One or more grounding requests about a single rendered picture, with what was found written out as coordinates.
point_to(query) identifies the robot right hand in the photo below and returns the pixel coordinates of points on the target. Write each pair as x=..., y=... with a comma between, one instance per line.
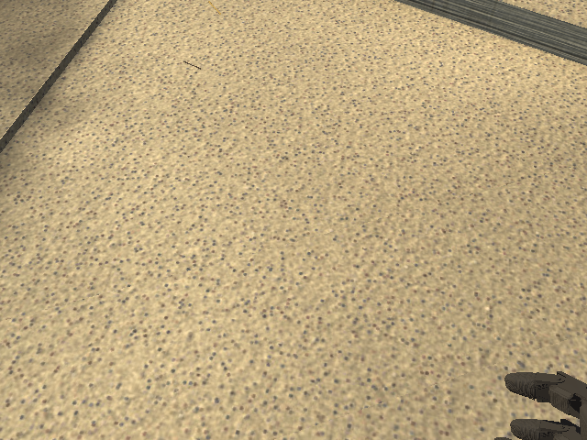
x=564, y=392

